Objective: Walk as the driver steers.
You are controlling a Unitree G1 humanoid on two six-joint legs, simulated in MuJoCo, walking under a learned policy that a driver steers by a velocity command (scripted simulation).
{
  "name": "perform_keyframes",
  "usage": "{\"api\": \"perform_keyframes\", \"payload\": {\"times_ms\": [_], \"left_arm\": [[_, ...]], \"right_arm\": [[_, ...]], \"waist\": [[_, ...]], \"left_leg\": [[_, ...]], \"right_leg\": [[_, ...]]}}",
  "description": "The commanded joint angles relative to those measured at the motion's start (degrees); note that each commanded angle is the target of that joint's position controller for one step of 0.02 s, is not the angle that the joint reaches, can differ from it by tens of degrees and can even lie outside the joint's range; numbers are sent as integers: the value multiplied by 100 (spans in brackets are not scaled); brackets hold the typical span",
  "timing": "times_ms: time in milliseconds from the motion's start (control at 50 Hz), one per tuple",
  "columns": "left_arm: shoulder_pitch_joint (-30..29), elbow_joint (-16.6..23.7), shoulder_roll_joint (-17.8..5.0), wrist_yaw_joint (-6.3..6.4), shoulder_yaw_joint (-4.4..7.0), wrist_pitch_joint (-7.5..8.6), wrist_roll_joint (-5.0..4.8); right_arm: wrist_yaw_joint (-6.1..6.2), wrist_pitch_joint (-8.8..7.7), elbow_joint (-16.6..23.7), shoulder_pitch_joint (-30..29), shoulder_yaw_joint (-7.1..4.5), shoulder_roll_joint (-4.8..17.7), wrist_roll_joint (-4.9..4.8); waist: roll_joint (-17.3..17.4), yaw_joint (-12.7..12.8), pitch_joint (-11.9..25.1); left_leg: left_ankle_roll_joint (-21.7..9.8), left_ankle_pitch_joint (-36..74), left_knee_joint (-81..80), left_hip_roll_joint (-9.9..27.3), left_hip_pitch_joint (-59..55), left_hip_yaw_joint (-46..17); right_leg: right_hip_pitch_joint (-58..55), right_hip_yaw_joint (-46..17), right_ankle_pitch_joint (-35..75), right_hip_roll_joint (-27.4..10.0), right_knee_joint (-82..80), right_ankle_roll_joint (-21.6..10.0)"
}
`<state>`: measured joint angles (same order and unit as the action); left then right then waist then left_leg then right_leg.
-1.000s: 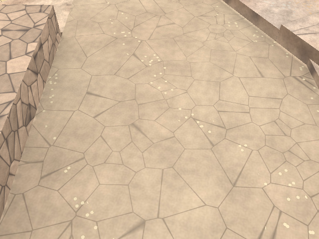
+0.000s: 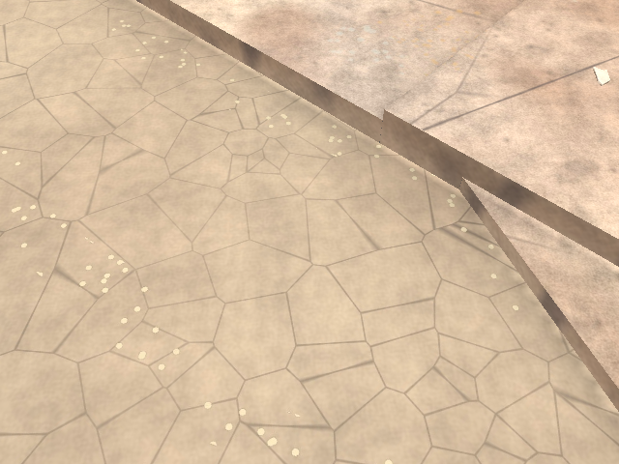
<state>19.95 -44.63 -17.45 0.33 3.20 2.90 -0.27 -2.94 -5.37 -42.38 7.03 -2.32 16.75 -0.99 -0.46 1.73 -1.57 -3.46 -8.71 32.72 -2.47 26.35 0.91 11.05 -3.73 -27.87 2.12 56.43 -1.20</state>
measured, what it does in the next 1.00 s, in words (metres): walks ahead, turning left: right foot, then left foot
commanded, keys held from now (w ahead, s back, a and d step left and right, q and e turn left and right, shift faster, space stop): w+q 1.00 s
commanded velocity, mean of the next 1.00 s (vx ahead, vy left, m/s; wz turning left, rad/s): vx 0.50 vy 0.00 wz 0.51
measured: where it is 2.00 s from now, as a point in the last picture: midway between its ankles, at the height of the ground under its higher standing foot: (153, 281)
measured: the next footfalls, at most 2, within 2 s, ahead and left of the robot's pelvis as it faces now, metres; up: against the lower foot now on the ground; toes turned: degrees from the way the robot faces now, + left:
right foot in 0.42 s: +0.41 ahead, -0.10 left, +0.00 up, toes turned +18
left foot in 0.92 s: +0.57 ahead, +0.25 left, +0.00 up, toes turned +34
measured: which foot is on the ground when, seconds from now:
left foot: down 0.00-0.42, up 0.44-0.90, down 0.92-1.00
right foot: up 0.00-0.40, down 0.42-0.92, up 0.94-1.00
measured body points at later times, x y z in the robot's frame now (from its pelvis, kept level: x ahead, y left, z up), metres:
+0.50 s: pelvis +0.28 -0.02 +0.01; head +0.30 -0.02 +0.46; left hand +0.42 +0.28 -0.06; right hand +0.39 -0.29 -0.12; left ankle +0.12 +0.08 -0.66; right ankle +0.37 -0.11 -0.72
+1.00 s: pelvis +0.50 +0.12 -0.01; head +0.54 +0.15 +0.44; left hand +0.38 +0.39 -0.13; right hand +0.82 +0.02 -0.08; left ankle +0.54 +0.23 -0.72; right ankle +0.43 -0.10 -0.64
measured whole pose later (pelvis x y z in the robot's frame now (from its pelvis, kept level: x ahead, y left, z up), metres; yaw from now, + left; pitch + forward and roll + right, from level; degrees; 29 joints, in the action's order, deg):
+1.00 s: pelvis +0.50 +0.12 -0.01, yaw +35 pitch +1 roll -1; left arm 16.9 -47.2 -17.8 0.0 3.5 4.1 -0.9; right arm -2.3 -1.5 -33.9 6.4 -3.7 17.5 -1.3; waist 0.6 2.7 -4.2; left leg -5.3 -10.5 36.9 -2.6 27.8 1.5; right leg 11.2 2.5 -29.2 -3.3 60.8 1.3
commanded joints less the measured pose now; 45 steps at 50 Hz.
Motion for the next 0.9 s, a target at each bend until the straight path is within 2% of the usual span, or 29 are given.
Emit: {"api": "perform_keyframes", "payload": {"times_ms": [20, 40, 60, 80, 120, 160, 240, 300, 340, 380, 400, 420, 440, 460, 480, 500, 520, 540, 580, 600, 660, 740, 780, 820, 840, 860, 880, 900], "left_arm": [[-581, 756, -727, -40, 99, 339, -76], [-694, 805, -691, -25, 118, 372, 32], [-620, 816, -645, -19, 130, 366, 90], [-545, 818, -581, -19, 126, 343, 110], [-540, 830, -466, 0, 102, 273, 118], [-913, 935, -357, 25, 55, 237, 119], [-1728, 1082, -208, -28, -11, 301, 69], [-2136, 1182, -300, -94, 17, 371, -4], [-2144, 1196, -431, -124, 73, 416, -28], [-1750, 1096, -559, -119, 151, 461, -40], [-1255, 971, -698, -82, 232, 479, -5], [-453, 891, -976, -31, 321, 492, 88], [120, 732, -1454, -20, 442, 402, 151], [190, 660, -1106, -65, 386, 355, 28], [-77, 722, -699, -54, 277, 340, 13], [-355, 732, -557, -48, 220, 314, 49], [-554, 685, -417, -53, 171, 297, 67], [-666, 643, -332, -46, 136, 301, 101], [-720, 553, -330, -50, 150, 340, 77], [-712, 499, -392, -52, 175, 362, 57], [-669, 342, -616, -40, 251, 375, 63], [-583, 183, -788, -10, 280, 311, 31], [-401, 71, -885, -1, 302, 266, -13], [-270, -28, -983, -3, 334, 205, -72], [-244, -60, -1036, 0, 351, 168, -100], [-257, -69, -1115, 12, 374, 131, -121], [-261, -69, -1216, 35, 405, 94, -146], [-290, -62, -1289, 58, 425, 49, -166]], "right_arm": [[58, 37, 154, 1007, -263, 885, 33], [82, 53, 195, 829, -244, 815, 68], [111, 52, 236, 747, -204, 715, 116], [129, 62, 259, 714, -196, 672, 104], [182, 61, 257, 753, -227, 741, 53], [256, 77, 214, 867, -288, 902, 22], [358, 166, 105, 1171, -329, 968, -37], [390, 244, 18, 1463, -342, 958, -78], [411, 287, 24, 1490, -353, 945, -75], [417, 322, 76, 1359, -366, 916, -58], [404, 322, 123, 1314, -317, 762, -33], [374, 297, 234, 1266, -199, 442, 38], [374, 235, 392, 1995, -68, 25, -50], [383, 214, 362, 2054, -128, 490, -132], [385, 239, 364, 1538, -243, 882, -124], [389, 271, 425, 1185, -266, 888, -64], [372, 282, 494, 987, -278, 821, -11], [337, 308, 535, 949, -292, 733, -21], [288, 376, 590, 960, -255, 483, -71], [275, 403, 649, 883, -238, 407, -61], [238, 419, 810, 569, -198, 317, -21], [103, 345, 956, -50, -137, 225, -28], [38, 333, 1090, -403, -118, 199, -36], [-20, 342, 1231, -640, -129, 242, -49], [-44, 348, 1288, -687, -150, 290, -44], [-58, 360, 1323, -634, -190, 368, -28], [-57, 384, 1316, -445, -253, 483, -4], [-42, 409, 1214, 74, -362, 668, 5]], "waist": [[292, -632, 680], [152, -469, 421], [290, -299, 424], [425, -210, 415], [485, -145, 357], [436, -226, 194], [500, -513, 85], [523, -634, 91], [608, -556, 114], [747, -278, 203], [709, -22, 486], [273, 353, 1208], [-1340, 153, 1997], [-1535, 186, 1823], [-875, 314, 1043], [-501, 256, 594], [-425, 160, 279], [-557, 37, 145], [-658, -59, 71], [-599, -74, 31], [-397, -54, -16], [-272, 157, -125], [-238, 270, -220], [-256, 294, -302], [-278, 257, -301], [-346, 160, -214], [-462, 4, -23], [-489, -326, 299]], "left_leg": [[-1177, -842, -1695, 1755, -3221, -3249], [-1171, -203, -1773, 1595, -2659, -2881], [-1149, 256, -1870, 1417, -2333, -2635], [-1180, 515, -1965, 1309, -2156, -2472], [-1255, 876, -2073, 1235, -1819, -2190], [-1216, 956, -2168, 1131, -1534, -1948], [-911, 660, -2054, 831, -1189, -1666], [-837, 396, -1771, 923, -1383, -1975], [-744, 268, -1479, 1030, -1675, -2317], [-610, 419, -1067, 1021, -1740, -2500], [-455, 627, -552, 777, -1586, -2370], [-258, 199, 826, 463, -1027, -1966], [130, -2021, 2666, -365, 837, -1103], [212, -2508, 3637, 44, 1757, -1064], [250, -1980, 3958, 278, 1972, -1088], [297, -1539, 3936, 459, 1858, -903], [331, -1242, 3716, 595, 1748, -867], [340, -1051, 3549, 739, 1543, -846], [372, -877, 3336, 839, 1334, -701], [404, -773, 3190, 874, 1375, -671], [485, -175, 2513, 937, 1563, -648], [392, 923, 1249, 844, 1246, -336], [304, 1020, 822, 784, 1162, -167], [174, 787, 536, 725, 1159, -48], [83, 548, 429, 653, 1085, 47], [-32, 255, 352, 505, 843, 194], [-155, -58, 339, 298, 448, 373], [-316, -207, 230, 57, -277, 517]], "right_leg": [[3215, -214, 544, -424, 1468, -30], [3028, -188, 806, -579, 1048, 4], [2682, -213, 987, -675, 761, 42], [2519, -182, 1032, -683, 519, 111], [2434, -69, 1074, -665, 55, 269], [2450, -5, 1606, -610, -658, 412], [1897, 9, 2986, -337, -2103, 525], [1616, -71, 3134, -181, -2599, 498], [1435, -172, 2834, -162, -2867, 404], [851, -109, 2517, -177, -3120, 203], [46, -86, 2477, -277, -3290, 24], [-1300, -793, 2173, -1097, -3153, -343], [-3199, -3079, 1245, -2408, -3428, -1236], [-3121, -4159, -45, -2711, -3815, -1397], [-2453, -3377, -146, -2418, -3944, -1152], [-1802, -2546, 552, -2155, -4011, -975], [-1285, -1984, 1196, -1918, -4152, -913], [-927, -1535, 1612, -1749, -4292, -848], [-577, -963, 2043, -1621, -4550, -866], [-513, -758, 2246, -1641, -4653, -924], [-603, -223, 2871, -1716, -4791, -1018], [-705, 597, 3238, -1562, -4789, -835], [-905, 805, 3278, -1625, -4754, -763], [-1236, 949, 3536, -1744, -4622, -680], [-1397, 1040, 3945, -1794, -4461, -628], [-1514, 1159, 4793, -1804, -4168, -566], [-1601, 1275, 5825, -1797, -3711, -506], [-1544, 1409, 6618, -1732, -2899, -427]]}}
